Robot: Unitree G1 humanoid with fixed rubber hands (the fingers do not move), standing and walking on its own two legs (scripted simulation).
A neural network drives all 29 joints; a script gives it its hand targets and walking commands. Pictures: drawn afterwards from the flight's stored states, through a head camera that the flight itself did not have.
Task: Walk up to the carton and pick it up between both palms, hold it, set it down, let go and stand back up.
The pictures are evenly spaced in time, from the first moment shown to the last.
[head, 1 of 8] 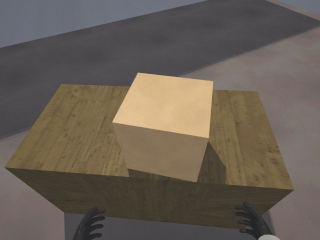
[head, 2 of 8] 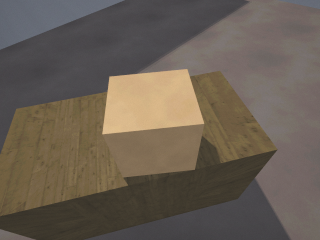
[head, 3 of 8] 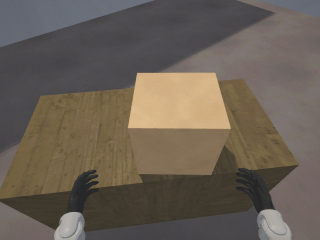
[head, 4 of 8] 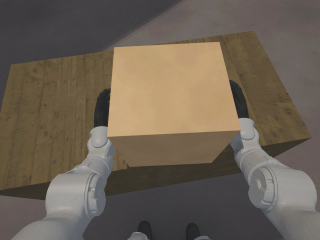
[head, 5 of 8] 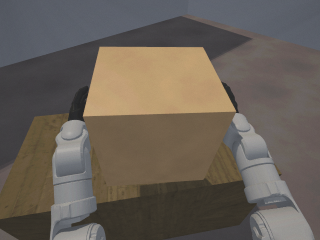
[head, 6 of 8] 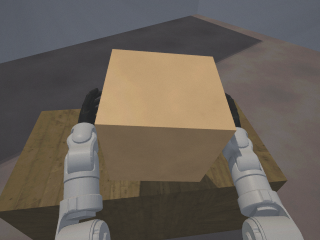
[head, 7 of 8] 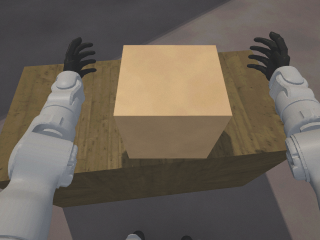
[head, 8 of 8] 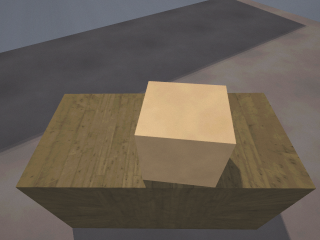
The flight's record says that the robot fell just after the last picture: no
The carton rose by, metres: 0.22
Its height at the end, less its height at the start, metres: +0.00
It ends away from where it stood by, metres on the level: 0.02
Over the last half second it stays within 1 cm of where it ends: yes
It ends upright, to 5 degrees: yes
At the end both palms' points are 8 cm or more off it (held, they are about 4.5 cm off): yes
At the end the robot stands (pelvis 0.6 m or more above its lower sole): yes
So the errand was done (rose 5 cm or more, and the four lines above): yes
